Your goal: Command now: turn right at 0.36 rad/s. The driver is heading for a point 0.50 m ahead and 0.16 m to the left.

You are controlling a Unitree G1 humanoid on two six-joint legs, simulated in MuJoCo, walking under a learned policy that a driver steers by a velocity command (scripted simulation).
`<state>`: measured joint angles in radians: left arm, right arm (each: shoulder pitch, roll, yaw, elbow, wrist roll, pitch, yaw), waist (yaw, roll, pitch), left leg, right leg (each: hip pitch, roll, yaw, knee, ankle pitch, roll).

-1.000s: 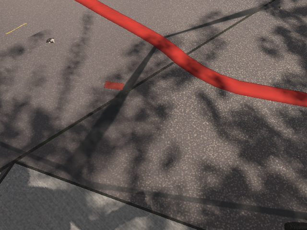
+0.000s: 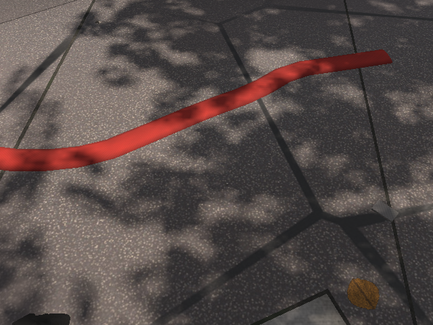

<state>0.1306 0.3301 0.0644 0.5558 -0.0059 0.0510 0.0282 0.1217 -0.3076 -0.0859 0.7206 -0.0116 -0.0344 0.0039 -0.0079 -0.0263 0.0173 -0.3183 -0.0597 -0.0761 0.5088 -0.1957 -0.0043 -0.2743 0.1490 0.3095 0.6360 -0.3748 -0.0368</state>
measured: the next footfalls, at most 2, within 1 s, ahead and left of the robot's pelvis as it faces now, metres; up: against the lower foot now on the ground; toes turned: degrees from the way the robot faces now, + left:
right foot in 0.30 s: +0.02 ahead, -0.14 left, +0.00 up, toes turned +2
left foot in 0.74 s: +0.20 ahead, +0.13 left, +0.00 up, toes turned +7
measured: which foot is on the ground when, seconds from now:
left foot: down 0.00-0.42, up 0.44-0.72, down 0.74-1.00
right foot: up 0.00-0.28, down 0.30-0.74, up 0.76-1.00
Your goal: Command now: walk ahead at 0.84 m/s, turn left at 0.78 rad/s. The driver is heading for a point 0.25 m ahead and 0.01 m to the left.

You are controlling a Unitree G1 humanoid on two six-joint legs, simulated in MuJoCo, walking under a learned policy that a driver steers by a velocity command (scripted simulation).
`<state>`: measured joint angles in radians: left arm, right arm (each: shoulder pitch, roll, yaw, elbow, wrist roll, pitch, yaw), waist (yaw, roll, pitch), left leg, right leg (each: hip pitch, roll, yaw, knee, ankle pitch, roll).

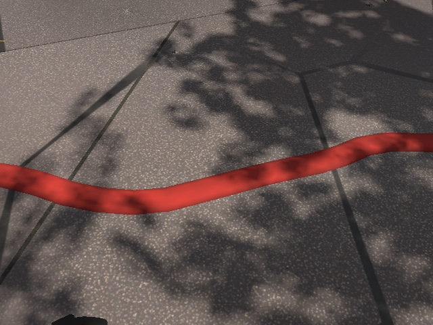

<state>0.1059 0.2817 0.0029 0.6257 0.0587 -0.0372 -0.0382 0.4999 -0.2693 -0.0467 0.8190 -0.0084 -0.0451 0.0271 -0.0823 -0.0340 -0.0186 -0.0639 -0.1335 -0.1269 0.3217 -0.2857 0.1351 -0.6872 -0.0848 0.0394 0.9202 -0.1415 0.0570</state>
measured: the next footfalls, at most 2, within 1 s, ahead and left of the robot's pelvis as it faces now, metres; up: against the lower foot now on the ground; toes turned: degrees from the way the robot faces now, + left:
right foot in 0.18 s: +0.39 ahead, -0.10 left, +0.00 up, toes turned +9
left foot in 0.58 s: +0.40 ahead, +0.15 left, +0.00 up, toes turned +8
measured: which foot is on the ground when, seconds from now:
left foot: down 0.00-0.18, up 0.20-0.56, down 0.58-1.00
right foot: up 0.00-0.16, down 0.18-1.00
